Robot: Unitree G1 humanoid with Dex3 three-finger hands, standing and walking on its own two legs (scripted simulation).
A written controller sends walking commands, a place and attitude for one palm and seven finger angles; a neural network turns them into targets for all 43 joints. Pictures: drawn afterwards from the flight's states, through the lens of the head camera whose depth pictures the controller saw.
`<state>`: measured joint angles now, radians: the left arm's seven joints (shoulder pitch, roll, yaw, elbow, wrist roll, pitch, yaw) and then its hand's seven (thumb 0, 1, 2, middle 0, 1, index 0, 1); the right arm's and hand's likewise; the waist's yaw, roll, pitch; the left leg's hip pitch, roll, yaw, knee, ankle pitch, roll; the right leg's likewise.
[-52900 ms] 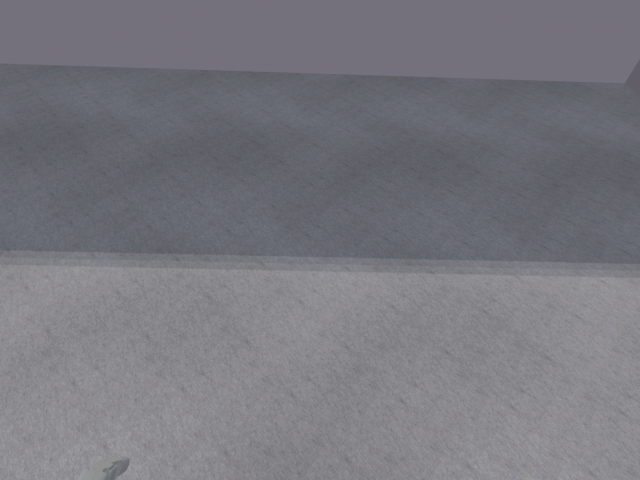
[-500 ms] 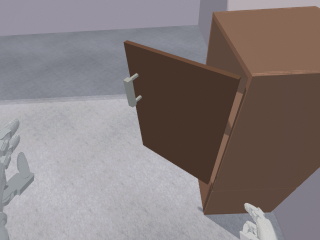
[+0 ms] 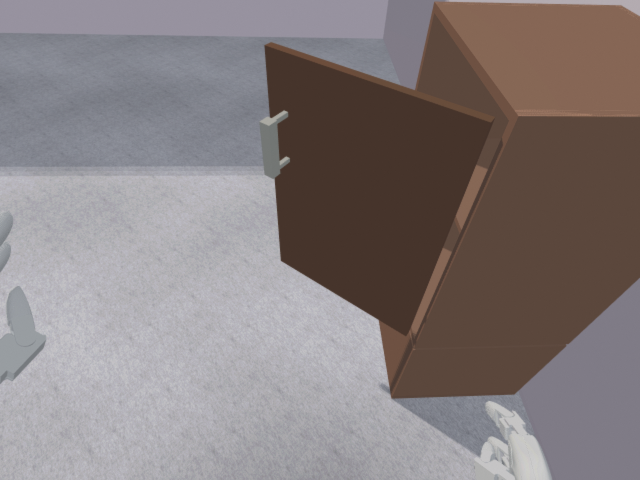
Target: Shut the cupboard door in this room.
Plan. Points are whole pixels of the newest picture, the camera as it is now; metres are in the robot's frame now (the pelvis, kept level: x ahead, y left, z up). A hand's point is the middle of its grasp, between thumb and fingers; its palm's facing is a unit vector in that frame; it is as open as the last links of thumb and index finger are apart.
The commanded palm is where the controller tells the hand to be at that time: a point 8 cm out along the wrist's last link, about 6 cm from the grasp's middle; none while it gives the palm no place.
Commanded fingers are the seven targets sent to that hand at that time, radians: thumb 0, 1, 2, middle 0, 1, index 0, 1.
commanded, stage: step back with the hand held close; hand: left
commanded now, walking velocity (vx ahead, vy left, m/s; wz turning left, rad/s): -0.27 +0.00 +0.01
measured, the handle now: (277, 144) +0.70 +0.13 +0.04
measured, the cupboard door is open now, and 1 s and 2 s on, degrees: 52 52 52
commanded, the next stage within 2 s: stop stepping back and stand still in 0.58 s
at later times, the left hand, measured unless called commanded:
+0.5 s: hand out of the picture +0.10 +0.28 +0.18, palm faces +0.48 -0.73 -0.48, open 7.4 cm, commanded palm +0.03 +0.30 +0.19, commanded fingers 0.00 0.90 0.90 -0.20 -0.30 -0.20 -0.30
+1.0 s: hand out of the picture -0.01 +0.28 +0.18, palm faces +0.53 -0.78 -0.33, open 7.4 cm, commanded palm -0.03 +0.29 +0.19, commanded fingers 0.00 0.90 0.90 -0.20 -0.30 -0.20 -0.30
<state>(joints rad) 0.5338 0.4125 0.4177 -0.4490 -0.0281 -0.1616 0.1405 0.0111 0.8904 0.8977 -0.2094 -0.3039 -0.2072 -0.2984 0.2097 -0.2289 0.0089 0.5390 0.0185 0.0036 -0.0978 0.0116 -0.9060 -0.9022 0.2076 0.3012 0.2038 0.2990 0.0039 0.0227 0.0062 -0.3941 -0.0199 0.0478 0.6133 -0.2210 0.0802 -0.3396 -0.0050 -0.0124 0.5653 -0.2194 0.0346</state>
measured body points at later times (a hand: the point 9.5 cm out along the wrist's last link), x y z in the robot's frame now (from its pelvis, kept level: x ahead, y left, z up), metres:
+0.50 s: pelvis -0.09 -0.01 +0.00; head -0.08 +0.02 +0.45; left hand +0.07 +0.31 +0.21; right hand +0.07 -0.24 -0.08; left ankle +0.02 +0.08 -0.73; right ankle -0.14 -0.15 -0.67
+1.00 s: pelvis -0.18 +0.00 -0.01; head -0.28 +0.02 +0.43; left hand -0.04 +0.32 +0.20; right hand -0.08 -0.30 -0.08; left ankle -0.06 +0.09 -0.72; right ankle -0.30 -0.15 -0.73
